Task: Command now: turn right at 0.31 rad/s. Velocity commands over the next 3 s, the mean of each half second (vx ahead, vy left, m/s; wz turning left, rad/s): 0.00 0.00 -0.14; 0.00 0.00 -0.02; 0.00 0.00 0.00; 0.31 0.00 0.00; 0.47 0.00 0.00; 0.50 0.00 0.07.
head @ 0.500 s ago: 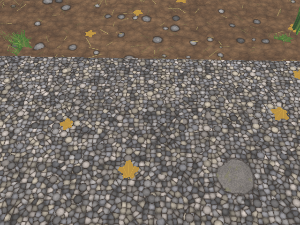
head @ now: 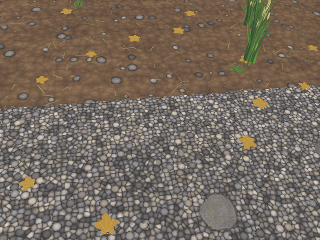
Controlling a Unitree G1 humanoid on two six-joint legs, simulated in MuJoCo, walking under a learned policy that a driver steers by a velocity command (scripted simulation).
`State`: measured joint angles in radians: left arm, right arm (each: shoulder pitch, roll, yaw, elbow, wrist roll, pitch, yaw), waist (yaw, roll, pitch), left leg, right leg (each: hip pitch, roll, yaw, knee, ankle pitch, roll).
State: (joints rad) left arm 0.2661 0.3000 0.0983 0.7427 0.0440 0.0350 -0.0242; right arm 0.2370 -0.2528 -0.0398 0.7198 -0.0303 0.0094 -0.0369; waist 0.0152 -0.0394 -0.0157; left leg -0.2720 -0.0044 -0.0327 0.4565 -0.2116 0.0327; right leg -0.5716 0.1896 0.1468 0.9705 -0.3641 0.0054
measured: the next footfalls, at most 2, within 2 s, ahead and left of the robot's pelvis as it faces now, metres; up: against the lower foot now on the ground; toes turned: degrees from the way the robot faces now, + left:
right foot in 0.24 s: +0.07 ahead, -0.11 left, +0.00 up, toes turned +1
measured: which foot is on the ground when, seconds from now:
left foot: down 0.00-1.00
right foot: up 0.00-0.22, down 0.24-1.00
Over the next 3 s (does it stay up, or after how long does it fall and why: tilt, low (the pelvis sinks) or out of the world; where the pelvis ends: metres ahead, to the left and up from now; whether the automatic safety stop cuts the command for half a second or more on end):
stays up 0.73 -0.07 0.00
